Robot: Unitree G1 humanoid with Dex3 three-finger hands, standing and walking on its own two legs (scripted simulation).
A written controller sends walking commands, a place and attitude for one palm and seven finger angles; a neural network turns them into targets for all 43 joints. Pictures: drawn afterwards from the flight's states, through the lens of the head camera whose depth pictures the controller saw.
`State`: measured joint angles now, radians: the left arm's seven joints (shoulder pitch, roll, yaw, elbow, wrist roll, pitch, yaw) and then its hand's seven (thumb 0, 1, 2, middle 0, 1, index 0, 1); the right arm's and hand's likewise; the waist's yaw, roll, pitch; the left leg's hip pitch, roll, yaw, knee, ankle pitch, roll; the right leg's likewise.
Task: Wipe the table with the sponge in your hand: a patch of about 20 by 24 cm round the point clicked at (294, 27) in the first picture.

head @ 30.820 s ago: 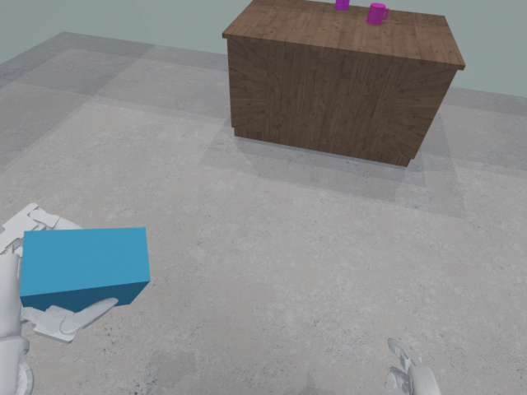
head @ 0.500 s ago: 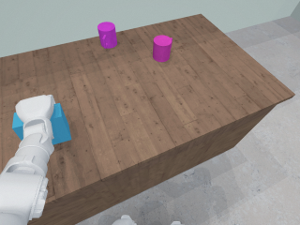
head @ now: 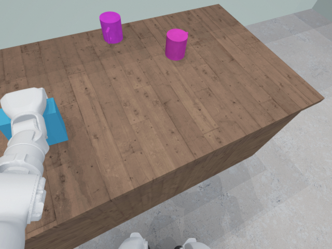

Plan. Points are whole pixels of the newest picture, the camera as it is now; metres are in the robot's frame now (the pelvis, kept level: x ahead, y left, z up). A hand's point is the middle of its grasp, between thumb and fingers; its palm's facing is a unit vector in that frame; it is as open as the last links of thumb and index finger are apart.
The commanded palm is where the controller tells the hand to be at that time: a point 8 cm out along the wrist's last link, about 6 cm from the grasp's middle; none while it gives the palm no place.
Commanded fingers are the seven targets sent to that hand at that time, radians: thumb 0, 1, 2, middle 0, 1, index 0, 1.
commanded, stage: wipe forward along the first lane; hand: left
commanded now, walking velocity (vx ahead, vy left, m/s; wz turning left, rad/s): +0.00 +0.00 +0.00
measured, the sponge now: (39, 130) +0.42 +0.34 -0.03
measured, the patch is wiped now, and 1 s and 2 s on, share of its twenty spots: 0.25 0.30 0.65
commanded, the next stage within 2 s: slide across to the middle lane in 0.10 s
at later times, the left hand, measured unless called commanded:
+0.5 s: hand (33, 109) +0.46 +0.35 +0.01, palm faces -0.15 +0.02 -0.99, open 10.2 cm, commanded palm +0.46 +0.29 +0.05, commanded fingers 0.00 0.10 1.30 -1.20 -1.60 -1.20 -1.60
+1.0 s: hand (56, 98) +0.49 +0.30 +0.01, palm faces -0.16 +0.00 -0.99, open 10.2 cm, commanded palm +0.47 +0.26 +0.06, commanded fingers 0.00 0.10 1.30 -1.20 -1.60 -1.20 -1.60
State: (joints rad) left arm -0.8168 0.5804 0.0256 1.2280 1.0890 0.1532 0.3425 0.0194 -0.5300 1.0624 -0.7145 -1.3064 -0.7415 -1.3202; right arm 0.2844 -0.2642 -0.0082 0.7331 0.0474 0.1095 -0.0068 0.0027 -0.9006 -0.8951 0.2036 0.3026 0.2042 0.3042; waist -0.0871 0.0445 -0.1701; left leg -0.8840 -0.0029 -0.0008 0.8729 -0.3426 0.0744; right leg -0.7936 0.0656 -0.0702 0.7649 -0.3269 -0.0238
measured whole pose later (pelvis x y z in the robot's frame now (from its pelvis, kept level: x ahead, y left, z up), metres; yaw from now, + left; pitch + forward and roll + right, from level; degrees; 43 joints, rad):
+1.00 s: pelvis +0.04 +0.00 +0.01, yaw +0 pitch +21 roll -5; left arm -0.91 0.51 -0.05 1.28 1.06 0.26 0.34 0.00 -0.52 1.06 -0.70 -1.33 -0.73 -1.34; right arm 0.28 -0.25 -0.02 0.77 0.03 0.11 0.03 0.00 -0.90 -0.90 0.20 0.30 0.20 0.30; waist -0.12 0.04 -0.16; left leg -0.80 0.00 0.00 0.79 -0.36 0.07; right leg -0.70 0.07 -0.06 0.66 -0.32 -0.02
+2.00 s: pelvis +0.03 +0.00 +0.02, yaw +1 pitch +14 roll -3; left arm -0.60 0.26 -0.18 1.01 1.01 0.38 0.45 -0.01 -0.49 1.06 -0.65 -1.38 -0.67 -1.40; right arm 0.18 -0.22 -0.02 0.74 0.06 0.20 0.02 0.00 -0.90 -0.90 0.20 0.30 0.20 0.30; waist -0.02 0.03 -0.18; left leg -0.62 -0.02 0.01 0.71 -0.32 0.07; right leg -0.54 0.05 -0.05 0.62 -0.31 -0.02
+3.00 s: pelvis +0.02 -0.03 +0.03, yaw +1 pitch +8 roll -1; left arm -0.32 0.21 -0.28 0.69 1.00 0.49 0.39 -0.01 -0.49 1.06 -0.65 -1.38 -0.67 -1.39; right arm 0.09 -0.24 -0.01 0.68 0.08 0.20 -0.01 0.01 -0.90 -0.90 0.20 0.30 0.20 0.30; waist 0.03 0.04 -0.15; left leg -0.51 -0.02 0.01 0.67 -0.31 0.04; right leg -0.45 0.06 -0.05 0.63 -0.32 -0.05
